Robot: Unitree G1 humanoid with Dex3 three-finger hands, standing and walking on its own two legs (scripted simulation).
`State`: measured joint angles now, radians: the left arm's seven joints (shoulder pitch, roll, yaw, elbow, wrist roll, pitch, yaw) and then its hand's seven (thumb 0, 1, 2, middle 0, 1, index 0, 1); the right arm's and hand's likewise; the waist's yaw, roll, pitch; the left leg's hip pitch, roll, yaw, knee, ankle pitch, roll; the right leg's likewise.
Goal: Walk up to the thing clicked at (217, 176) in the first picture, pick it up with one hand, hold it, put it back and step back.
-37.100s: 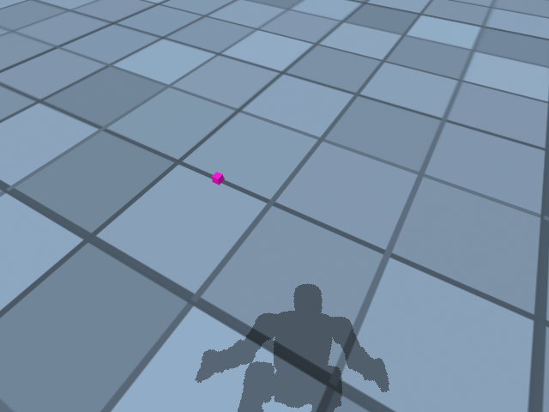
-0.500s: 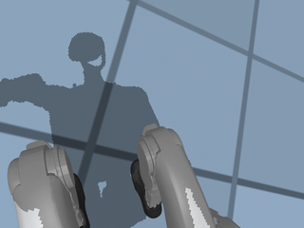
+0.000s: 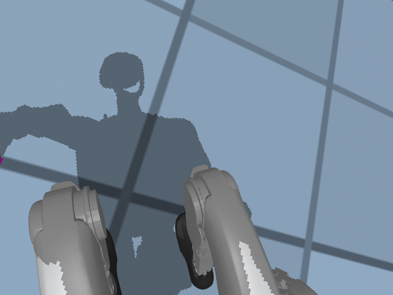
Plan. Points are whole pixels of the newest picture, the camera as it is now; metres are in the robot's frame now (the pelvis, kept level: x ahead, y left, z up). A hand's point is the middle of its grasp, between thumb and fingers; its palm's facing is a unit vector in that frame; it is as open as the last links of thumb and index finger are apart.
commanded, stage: approach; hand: left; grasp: from above
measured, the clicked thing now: out of the picture +0.37 +0.40 -0.31
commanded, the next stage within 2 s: none
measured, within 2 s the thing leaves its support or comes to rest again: neither
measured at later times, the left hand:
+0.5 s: hand out of the picture +0.39 +0.42 -0.20, palm faces +0.05 -0.43 -0.90, open 13.3 cm
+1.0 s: hand out of the picture +0.36 +0.40 -0.19, palm faces -0.05 -0.42 -0.91, open 13.2 cm
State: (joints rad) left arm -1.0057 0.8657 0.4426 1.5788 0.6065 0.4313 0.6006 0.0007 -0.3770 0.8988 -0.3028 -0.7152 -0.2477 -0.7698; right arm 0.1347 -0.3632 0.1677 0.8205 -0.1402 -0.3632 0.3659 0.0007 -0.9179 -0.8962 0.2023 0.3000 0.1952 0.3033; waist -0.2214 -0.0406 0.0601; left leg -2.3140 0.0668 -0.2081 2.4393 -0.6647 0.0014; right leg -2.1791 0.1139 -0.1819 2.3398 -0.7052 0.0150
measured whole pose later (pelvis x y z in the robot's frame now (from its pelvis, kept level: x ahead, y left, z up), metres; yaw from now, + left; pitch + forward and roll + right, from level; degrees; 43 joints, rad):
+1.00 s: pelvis -0.01 -0.01 -0.01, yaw +1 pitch +26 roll -9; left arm -1.05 0.91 0.44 1.70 0.68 0.30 0.64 0.00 -0.36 0.87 -0.29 -0.76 -0.25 -0.80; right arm 0.10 -0.37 0.20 0.85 -0.18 -0.42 0.32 0.00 -0.91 -0.89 0.20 0.30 0.19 0.30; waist -0.27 -0.08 0.12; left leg -2.32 0.06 -0.21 2.46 -0.62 -0.01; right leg -2.20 0.11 -0.18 2.38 -0.67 0.00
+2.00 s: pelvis -0.01 +0.00 -0.01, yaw -1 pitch +27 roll -11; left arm -1.17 1.08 0.49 1.76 0.62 0.37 0.65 0.00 -0.35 0.86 -0.26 -0.81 -0.23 -0.83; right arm 0.13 -0.40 0.24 0.83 -0.18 -0.38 0.33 0.00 -0.91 -0.89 0.20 0.30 0.19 0.30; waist -0.30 -0.08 0.14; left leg -2.31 0.07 -0.22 2.47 -0.66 0.00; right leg -2.18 0.13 -0.19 2.36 -0.68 0.02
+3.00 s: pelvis +0.00 +0.01 +0.00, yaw -2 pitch +29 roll -13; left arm -1.07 1.02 0.44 1.62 0.61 0.43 0.59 0.00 -0.37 0.86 -0.19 -0.93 -0.19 -0.93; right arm 0.19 -0.35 0.23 0.81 -0.12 -0.34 0.35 0.00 -0.92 -0.89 0.20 0.30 0.20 0.30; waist -0.25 -0.05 0.08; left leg -2.31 0.06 -0.23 2.46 -0.70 0.01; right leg -2.16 0.12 -0.20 2.33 -0.73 0.03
